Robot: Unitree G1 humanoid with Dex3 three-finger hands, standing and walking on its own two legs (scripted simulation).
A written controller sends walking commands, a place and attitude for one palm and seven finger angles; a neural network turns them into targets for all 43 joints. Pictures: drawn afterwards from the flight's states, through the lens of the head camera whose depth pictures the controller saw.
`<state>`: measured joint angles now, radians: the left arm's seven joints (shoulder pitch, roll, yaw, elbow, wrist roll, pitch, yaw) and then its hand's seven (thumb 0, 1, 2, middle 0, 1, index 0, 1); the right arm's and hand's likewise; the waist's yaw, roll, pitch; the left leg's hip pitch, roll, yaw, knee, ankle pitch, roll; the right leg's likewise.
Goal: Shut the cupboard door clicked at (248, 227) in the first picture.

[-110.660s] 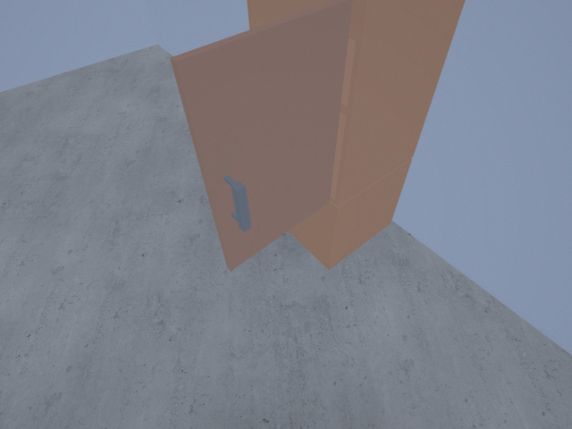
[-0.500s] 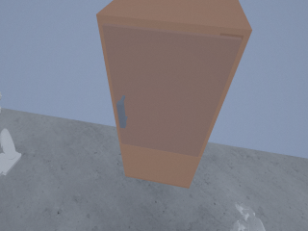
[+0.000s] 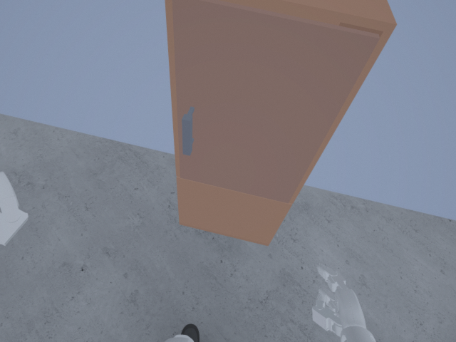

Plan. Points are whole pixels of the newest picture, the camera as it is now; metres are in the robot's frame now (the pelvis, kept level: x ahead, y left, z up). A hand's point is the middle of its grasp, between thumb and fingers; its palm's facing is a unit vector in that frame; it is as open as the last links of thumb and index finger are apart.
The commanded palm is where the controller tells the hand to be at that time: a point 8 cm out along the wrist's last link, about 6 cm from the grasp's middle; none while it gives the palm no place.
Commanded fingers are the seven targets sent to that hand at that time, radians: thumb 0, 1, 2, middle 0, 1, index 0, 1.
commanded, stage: step back with the hand held close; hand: left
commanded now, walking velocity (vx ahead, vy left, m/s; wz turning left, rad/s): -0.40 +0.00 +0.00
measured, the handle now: (189, 131) +0.63 +0.17 -0.08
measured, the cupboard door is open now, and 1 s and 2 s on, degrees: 0 0 0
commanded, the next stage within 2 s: stop stepping back and stand still in 0.04 s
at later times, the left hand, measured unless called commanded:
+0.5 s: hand out of the picture +0.08 +0.29 +0.13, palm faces +0.55 -0.78 -0.30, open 7.4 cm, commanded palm +0.02 +0.30 +0.18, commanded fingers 0.00 0.90 0.90 -0.20 -0.30 -0.20 -0.30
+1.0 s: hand out of the picture +0.07 +0.30 +0.14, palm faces +0.54 -0.79 -0.30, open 7.4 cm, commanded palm +0.01 +0.33 +0.18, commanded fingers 0.00 0.90 0.90 -0.20 -0.30 -0.20 -0.30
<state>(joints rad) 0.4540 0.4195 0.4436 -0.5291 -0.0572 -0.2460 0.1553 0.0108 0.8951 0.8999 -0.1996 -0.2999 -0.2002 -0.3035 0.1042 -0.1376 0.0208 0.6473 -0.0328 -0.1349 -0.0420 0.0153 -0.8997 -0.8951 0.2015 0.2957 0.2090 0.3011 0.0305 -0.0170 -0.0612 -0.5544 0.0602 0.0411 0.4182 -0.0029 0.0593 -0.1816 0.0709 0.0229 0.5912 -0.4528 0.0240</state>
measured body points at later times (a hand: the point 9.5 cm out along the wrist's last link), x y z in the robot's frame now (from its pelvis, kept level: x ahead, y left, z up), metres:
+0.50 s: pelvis -0.11 +0.00 -0.01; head -0.15 +0.01 +0.44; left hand +0.05 +0.32 +0.14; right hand +0.00 -0.27 -0.10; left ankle -0.08 +0.11 -0.74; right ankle -0.16 -0.13 -0.74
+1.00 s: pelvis -0.12 +0.03 -0.01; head -0.13 +0.04 +0.44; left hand +0.04 +0.34 +0.15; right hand +0.03 -0.23 -0.10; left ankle -0.05 +0.14 -0.74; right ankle -0.17 -0.10 -0.74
